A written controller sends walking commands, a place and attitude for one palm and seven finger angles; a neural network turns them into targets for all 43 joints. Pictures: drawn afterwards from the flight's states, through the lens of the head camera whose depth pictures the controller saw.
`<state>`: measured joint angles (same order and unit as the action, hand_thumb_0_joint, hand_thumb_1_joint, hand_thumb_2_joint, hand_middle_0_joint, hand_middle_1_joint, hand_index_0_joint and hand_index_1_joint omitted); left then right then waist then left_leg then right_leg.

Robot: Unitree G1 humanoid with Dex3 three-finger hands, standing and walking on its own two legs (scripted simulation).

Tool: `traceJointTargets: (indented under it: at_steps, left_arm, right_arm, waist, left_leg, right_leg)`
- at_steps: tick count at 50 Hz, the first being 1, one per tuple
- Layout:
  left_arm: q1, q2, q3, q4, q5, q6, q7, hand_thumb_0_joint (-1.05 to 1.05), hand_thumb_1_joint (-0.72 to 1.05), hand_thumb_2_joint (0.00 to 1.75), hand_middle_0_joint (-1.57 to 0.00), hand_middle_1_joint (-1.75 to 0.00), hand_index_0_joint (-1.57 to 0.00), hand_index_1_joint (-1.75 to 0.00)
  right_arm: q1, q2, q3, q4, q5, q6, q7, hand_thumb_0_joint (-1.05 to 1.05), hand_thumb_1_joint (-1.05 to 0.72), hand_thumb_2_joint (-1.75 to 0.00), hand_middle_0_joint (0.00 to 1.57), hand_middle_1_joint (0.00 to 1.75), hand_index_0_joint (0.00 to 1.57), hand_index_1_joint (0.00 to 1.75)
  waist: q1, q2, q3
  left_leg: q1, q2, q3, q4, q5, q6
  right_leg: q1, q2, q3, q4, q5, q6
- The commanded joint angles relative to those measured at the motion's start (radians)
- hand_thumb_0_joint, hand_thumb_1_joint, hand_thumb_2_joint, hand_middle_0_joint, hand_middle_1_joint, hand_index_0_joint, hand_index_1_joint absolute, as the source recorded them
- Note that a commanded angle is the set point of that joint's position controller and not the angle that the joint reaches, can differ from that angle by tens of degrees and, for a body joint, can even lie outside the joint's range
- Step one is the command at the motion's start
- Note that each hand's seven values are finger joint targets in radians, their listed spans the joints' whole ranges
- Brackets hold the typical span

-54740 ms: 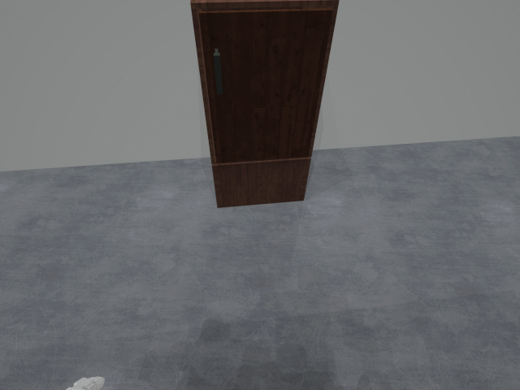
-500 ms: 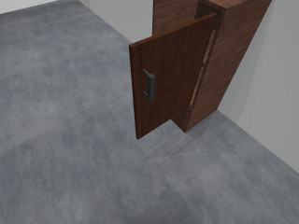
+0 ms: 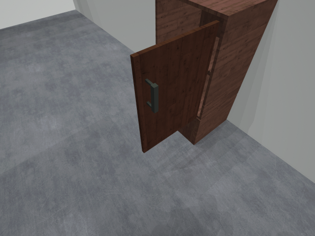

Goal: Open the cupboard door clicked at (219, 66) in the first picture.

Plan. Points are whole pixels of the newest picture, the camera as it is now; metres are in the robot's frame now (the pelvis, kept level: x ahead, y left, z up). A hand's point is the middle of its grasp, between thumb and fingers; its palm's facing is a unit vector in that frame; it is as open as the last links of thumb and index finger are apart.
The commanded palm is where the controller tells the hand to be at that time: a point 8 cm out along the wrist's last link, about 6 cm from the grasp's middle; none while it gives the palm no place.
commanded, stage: let the arm hang, fingers relaxed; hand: left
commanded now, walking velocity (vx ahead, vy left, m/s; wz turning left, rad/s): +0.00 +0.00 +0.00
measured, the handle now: (151, 96) +0.59 +0.05 -0.02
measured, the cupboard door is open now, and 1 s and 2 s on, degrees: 89 89 89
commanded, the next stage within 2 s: look to check the result in 0.12 s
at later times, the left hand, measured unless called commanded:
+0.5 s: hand out of the picture +0.03 +0.17 -0.17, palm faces +0.02 -0.98 -0.22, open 7.4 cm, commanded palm none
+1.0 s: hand out of the picture +0.06 +0.17 -0.17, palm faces +0.01 -0.97 -0.25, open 7.4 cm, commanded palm none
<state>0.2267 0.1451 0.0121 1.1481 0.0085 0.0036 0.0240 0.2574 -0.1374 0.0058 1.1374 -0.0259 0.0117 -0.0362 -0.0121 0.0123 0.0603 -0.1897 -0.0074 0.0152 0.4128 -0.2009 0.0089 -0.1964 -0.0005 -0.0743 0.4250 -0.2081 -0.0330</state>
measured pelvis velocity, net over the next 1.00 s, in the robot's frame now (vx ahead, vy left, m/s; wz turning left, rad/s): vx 0.02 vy -0.03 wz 0.00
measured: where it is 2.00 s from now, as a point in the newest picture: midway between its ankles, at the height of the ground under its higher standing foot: outside the picture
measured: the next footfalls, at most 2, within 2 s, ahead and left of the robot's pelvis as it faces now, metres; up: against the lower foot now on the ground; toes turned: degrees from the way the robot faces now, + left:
none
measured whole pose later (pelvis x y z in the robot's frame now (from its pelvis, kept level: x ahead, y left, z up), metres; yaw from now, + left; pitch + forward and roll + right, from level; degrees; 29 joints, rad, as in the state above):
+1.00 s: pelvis +0.02 -0.03 +0.00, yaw +0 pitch -1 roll +0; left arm 0.18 0.20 0.02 1.14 0.01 -0.01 0.02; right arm 0.20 -0.21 0.00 1.14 -0.02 0.01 -0.03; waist -0.01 0.02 0.07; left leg -0.13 0.03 0.00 0.36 -0.20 -0.03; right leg -0.14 0.04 -0.09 0.36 -0.21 -0.07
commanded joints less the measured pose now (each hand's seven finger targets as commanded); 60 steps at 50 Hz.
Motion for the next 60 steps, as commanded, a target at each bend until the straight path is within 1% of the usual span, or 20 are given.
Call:
traceJointTargets:
  at_steps: [1, 4, 11, 15, 18, 23, 27, 30, 31, 33, 38, 40, 41, 44, 47, 49, 52, 56, 58, 60]
  left_arm:
    - [0.058, 0.122, 0.021, -0.023, -0.001, -0.015, 0.009, 0.00, 0.90, 0.90, -0.20, -0.30, -0.20, -0.30]
    - [0.055, 0.123, 0.023, -0.025, -0.001, -0.018, 0.010, 0.00, 0.90, 0.90, -0.20, -0.30, -0.20, -0.30]
    - [0.047, 0.127, 0.022, -0.025, -0.002, -0.018, 0.010, 0.00, 0.90, 0.90, -0.20, -0.30, -0.20, -0.30]
    - [0.041, 0.137, 0.024, -0.025, -0.002, -0.023, 0.011, 0.00, 0.90, 0.90, -0.20, -0.30, -0.20, -0.30]
    - [0.043, 0.141, 0.023, -0.026, -0.001, -0.023, 0.011, 0.00, 0.90, 0.90, -0.20, -0.30, -0.20, -0.30]
    - [0.032, 0.151, 0.026, -0.029, -0.001, -0.025, 0.011, 0.00, 0.90, 0.90, -0.20, -0.30, -0.20, -0.30]
    - [0.020, 0.157, 0.026, -0.028, -0.002, -0.027, 0.009, 0.00, 0.90, 0.90, -0.20, -0.30, -0.20, -0.30]
    - [0.014, 0.164, 0.027, -0.030, -0.002, -0.028, 0.010, 0.00, 0.90, 0.90, -0.20, -0.30, -0.20, -0.30]
    - [0.012, 0.164, 0.027, -0.029, -0.002, -0.028, 0.009, 0.00, 0.90, 0.90, -0.20, -0.30, -0.20, -0.30]
    - [0.015, 0.175, 0.029, -0.032, -0.001, -0.030, 0.010, 0.00, 0.90, 0.90, -0.20, -0.30, -0.20, -0.30]
    - [0.002, 0.184, 0.030, -0.033, -0.001, -0.030, 0.009, 0.00, 0.90, 0.90, -0.20, -0.30, -0.20, -0.30]
    - [-0.006, 0.189, 0.031, -0.034, -0.002, -0.031, 0.008, 0.00, 0.90, 0.90, -0.20, -0.30, -0.20, -0.30]
    - [-0.006, 0.187, 0.030, -0.034, -0.002, -0.030, 0.008, 0.00, 0.90, 0.90, -0.20, -0.30, -0.20, -0.30]
    - [-0.014, 0.204, 0.033, -0.037, -0.002, -0.034, 0.008, 0.00, 0.90, 0.90, -0.20, -0.30, -0.20, -0.30]
    - [-0.019, 0.209, 0.033, -0.040, -0.003, -0.035, 0.007, 0.00, 0.90, 0.90, -0.20, -0.30, -0.20, -0.30]
    - [-0.024, 0.217, 0.035, -0.039, -0.003, -0.035, 0.008, 0.00, 0.90, 0.90, -0.20, -0.30, -0.20, -0.30]
    - [-0.025, 0.220, 0.036, -0.041, -0.004, -0.036, 0.007, 0.00, 0.90, 0.90, -0.20, -0.30, -0.20, -0.30]
    - [-0.032, 0.229, 0.036, -0.043, -0.004, -0.037, 0.008, 0.00, 0.90, 0.90, -0.20, -0.30, -0.20, -0.30]
    - [-0.035, 0.234, 0.038, -0.045, -0.003, -0.038, 0.008, 0.00, 0.90, 0.90, -0.20, -0.30, -0.20, -0.30]
    - [-0.043, 0.235, 0.037, -0.047, -0.004, -0.037, 0.007, 0.00, 0.90, 0.90, -0.20, -0.30, -0.20, -0.30]
  right_arm:
    - [0.071, -0.092, -0.018, -0.020, 0.002, -0.013, -0.001, 0.00, -0.90, -0.90, 0.20, 0.30, 0.20, 0.30]
    - [0.068, -0.098, -0.019, -0.022, 0.003, -0.016, -0.002, 0.00, -0.90, -0.90, 0.20, 0.30, 0.20, 0.30]
    - [0.057, -0.108, -0.018, -0.015, 0.003, -0.015, -0.003, 0.00, -0.90, -0.90, 0.20, 0.30, 0.20, 0.30]
    - [0.056, -0.114, -0.019, -0.015, 0.004, -0.016, -0.003, 0.00, -0.90, -0.90, 0.20, 0.30, 0.20, 0.30]
    - [0.040, -0.125, -0.020, -0.018, 0.004, -0.013, -0.003, 0.00, -0.90, -0.90, 0.20, 0.30, 0.20, 0.30]
    - [0.034, -0.132, -0.020, -0.018, 0.004, -0.014, -0.002, 0.00, -0.90, -0.90, 0.20, 0.30, 0.20, 0.30]
    - [0.027, -0.139, -0.020, -0.017, 0.003, -0.017, -0.003, 0.00, -0.90, -0.90, 0.20, 0.30, 0.20, 0.30]
    - [0.017, -0.147, -0.021, -0.019, 0.003, -0.017, -0.004, 0.00, -0.90, -0.90, 0.20, 0.30, 0.20, 0.30]
    - [0.015, -0.147, -0.021, -0.017, 0.003, -0.017, -0.004, 0.00, -0.90, -0.90, 0.20, 0.30, 0.20, 0.30]
    - [0.010, -0.157, -0.023, -0.023, 0.005, -0.016, -0.003, 0.00, -0.90, -0.90, 0.20, 0.30, 0.20, 0.30]
    - [-0.004, -0.167, -0.023, -0.021, 0.003, -0.014, -0.003, 0.00, -0.90, -0.90, 0.20, 0.30, 0.20, 0.30]
    - [-0.002, -0.167, -0.022, -0.022, 0.002, -0.015, -0.002, 0.00, -0.90, -0.90, 0.20, 0.30, 0.20, 0.30]
    - [-0.005, -0.170, -0.023, -0.021, 0.002, -0.015, -0.002, 0.00, -0.90, -0.90, 0.20, 0.30, 0.20, 0.30]
    - [-0.008, -0.182, -0.026, -0.024, 0.002, -0.015, -0.001, 0.00, -0.90, -0.90, 0.20, 0.30, 0.20, 0.30]
    - [-0.016, -0.192, -0.026, -0.026, 0.003, -0.018, -0.002, 0.00, -0.90, -0.90, 0.20, 0.30, 0.20, 0.30]
    - [-0.021, -0.195, -0.025, -0.026, 0.004, -0.018, -0.002, 0.00, -0.90, -0.90, 0.20, 0.30, 0.20, 0.30]
    - [-0.024, -0.205, -0.028, -0.028, 0.003, -0.019, -0.002, 0.00, -0.90, -0.90, 0.20, 0.30, 0.20, 0.30]
    - [-0.030, -0.211, -0.028, -0.029, 0.004, -0.018, -0.003, 0.00, -0.90, -0.90, 0.20, 0.30, 0.20, 0.30]
    - [-0.033, -0.217, -0.029, -0.035, 0.005, -0.017, -0.003, 0.00, -0.90, -0.90, 0.20, 0.30, 0.20, 0.30]
    - [-0.036, -0.220, -0.028, -0.032, 0.003, -0.018, -0.002, 0.00, -0.90, -0.90, 0.20, 0.30, 0.20, 0.30]
  waist:
    - [0.007, 0.025, 0.016]
    - [0.008, 0.005, -0.004]
    - [0.007, 0.007, 0.006]
    - [0.005, -0.017, -0.015]
    - [0.008, -0.004, 0.003]
    - [0.007, -0.004, -0.007]
    - [0.005, 0.010, -0.029]
    - [0.005, -0.010, -0.024]
    - [0.006, 0.003, -0.016]
    - [0.008, -0.025, -0.020]
    - [0.007, 0.006, -0.007]
    - [0.005, -0.014, -0.019]
    - [0.005, -0.003, -0.018]
    - [0.005, -0.017, -0.026]
    - [0.006, 0.007, -0.044]
    - [0.006, 0.001, -0.034]
    - [0.007, -0.008, -0.053]
    - [0.007, -0.009, -0.047]
    - [0.008, -0.025, -0.044]
    - [0.006, -0.004, -0.047]
  left_leg:
    - [-0.035, 0.091, -0.088, -0.092, 0.038, 0.022]
    - [-0.018, 0.096, -0.086, -0.085, 0.079, 0.022]
    - [-0.009, 0.099, -0.082, -0.090, 0.084, 0.019]
    - [0.009, 0.099, -0.076, -0.082, 0.108, 0.017]
    - [0.014, 0.100, -0.073, -0.080, 0.106, 0.016]
    - [0.017, 0.100, -0.076, -0.082, 0.104, 0.015]
    - [0.028, 0.104, -0.077, -0.085, 0.127, 0.014]
    - [0.034, 0.106, -0.075, -0.085, 0.139, 0.014]
    - [0.031, 0.104, -0.074, -0.089, 0.131, 0.012]
    - [0.039, 0.105, -0.069, -0.083, 0.136, 0.013]
    - [0.039, 0.103, -0.068, -0.087, 0.118, 0.010]
    - [0.038, 0.104, -0.068, -0.089, 0.121, 0.009]
    - [0.038, 0.105, -0.065, -0.090, 0.118, 0.008]
    - [0.045, 0.105, -0.064, -0.090, 0.123, 0.008]
    - [0.053, 0.108, -0.067, -0.090, 0.136, 0.007]
    - [0.049, 0.109, -0.065, -0.092, 0.141, 0.007]
    - [0.059, 0.110, -0.065, -0.092, 0.151, 0.007]
    - [0.062, 0.110, -0.064, -0.093, 0.155, 0.007]
    - [0.064, 0.110, -0.064, -0.091, 0.155, 0.007]
    - [0.064, 0.113, -0.063, -0.095, 0.162, 0.006]
  right_leg:
    - [-0.006, -0.107, 0.107, -0.107, -0.030, -0.020]
    - [0.011, -0.110, 0.103, -0.102, 0.008, -0.020]
    - [0.009, -0.110, 0.103, -0.107, 0.015, -0.020]
    - [0.026, -0.113, 0.105, -0.111, 0.047, -0.020]
    - [0.012, -0.111, 0.106, -0.120, 0.044, -0.021]
    - [0.024, -0.111, 0.110, -0.127, 0.038, -0.022]
    - [0.043, -0.114, 0.112, -0.120, 0.081, -0.023]
    - [0.045, -0.116, 0.108, -0.121, 0.111, -0.023]
    - [0.042, -0.116, 0.112, -0.125, 0.104, -0.023]
    - [0.046, -0.117, 0.107, -0.132, 0.121, -0.020]
    - [0.039, -0.115, 0.118, -0.146, 0.095, -0.022]
    - [0.054, -0.118, 0.116, -0.143, 0.107, -0.022]
    - [0.051, -0.117, 0.121, -0.145, 0.104, -0.022]
    - [0.062, -0.120, 0.121, -0.148, 0.124, -0.021]
    - [0.074, -0.120, 0.125, -0.142, 0.152, -0.024]
    - [0.076, -0.122, 0.120, -0.144, 0.167, -0.021]
    - [0.090, -0.123, 0.119, -0.141, 0.191, -0.022]
    - [0.091, -0.123, 0.121, -0.145, 0.209, -0.018]
    - [0.090, -0.121, 0.118, -0.147, 0.215, -0.016]
    - [0.095, -0.123, 0.121, -0.144, 0.221, -0.018]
